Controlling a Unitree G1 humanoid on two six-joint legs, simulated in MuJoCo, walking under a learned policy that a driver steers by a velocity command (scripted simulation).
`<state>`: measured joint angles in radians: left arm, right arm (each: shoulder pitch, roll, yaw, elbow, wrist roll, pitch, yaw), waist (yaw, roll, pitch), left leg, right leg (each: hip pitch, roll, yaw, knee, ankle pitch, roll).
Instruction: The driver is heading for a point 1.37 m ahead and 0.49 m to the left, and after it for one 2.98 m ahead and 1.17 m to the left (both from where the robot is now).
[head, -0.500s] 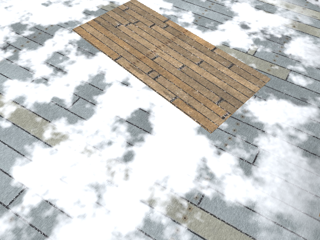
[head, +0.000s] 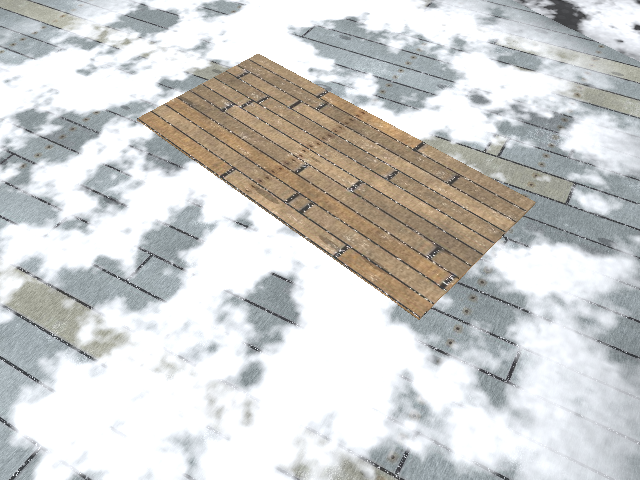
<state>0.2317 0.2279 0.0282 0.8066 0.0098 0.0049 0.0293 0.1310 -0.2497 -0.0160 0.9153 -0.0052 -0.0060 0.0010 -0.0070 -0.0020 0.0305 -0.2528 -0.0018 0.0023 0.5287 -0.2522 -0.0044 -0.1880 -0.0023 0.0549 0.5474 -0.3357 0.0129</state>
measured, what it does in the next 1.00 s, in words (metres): lifts its right foot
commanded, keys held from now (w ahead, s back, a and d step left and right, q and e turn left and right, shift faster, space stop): no key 0.58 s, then w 0.42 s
